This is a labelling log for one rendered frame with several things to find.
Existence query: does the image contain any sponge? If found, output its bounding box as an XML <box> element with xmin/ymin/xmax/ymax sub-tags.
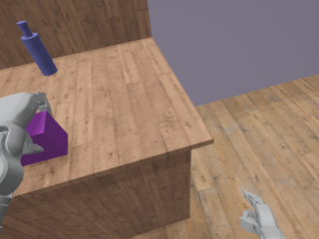
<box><xmin>20</xmin><ymin>111</ymin><xmax>69</xmax><ymax>166</ymax></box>

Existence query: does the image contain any robot right hand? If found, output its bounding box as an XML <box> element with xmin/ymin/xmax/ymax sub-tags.
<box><xmin>239</xmin><ymin>191</ymin><xmax>278</xmax><ymax>236</ymax></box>

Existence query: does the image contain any table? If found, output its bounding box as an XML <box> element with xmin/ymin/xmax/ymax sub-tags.
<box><xmin>0</xmin><ymin>0</ymin><xmax>214</xmax><ymax>239</ymax></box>

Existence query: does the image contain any robot right forearm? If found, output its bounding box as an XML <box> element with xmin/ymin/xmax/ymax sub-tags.
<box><xmin>258</xmin><ymin>225</ymin><xmax>286</xmax><ymax>239</ymax></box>

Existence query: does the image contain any robot left hand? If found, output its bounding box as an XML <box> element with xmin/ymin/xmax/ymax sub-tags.
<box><xmin>0</xmin><ymin>92</ymin><xmax>53</xmax><ymax>155</ymax></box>

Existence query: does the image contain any robot left forearm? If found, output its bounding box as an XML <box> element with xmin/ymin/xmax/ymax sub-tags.
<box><xmin>0</xmin><ymin>122</ymin><xmax>26</xmax><ymax>234</ymax></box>

